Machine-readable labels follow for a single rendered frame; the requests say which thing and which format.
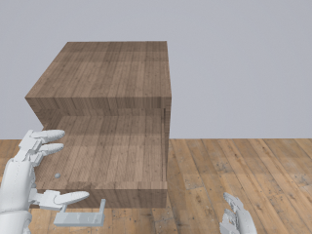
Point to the left robot hand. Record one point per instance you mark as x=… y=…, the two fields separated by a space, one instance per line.
x=16 y=193

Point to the cabinet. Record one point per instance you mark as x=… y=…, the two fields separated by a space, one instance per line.
x=106 y=75

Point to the right robot hand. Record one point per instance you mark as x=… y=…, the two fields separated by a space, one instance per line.
x=241 y=221

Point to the handle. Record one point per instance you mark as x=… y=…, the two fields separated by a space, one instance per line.
x=64 y=219

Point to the drawer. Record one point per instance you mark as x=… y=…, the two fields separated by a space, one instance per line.
x=116 y=154

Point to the left robot forearm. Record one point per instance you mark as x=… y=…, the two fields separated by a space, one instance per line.
x=15 y=222

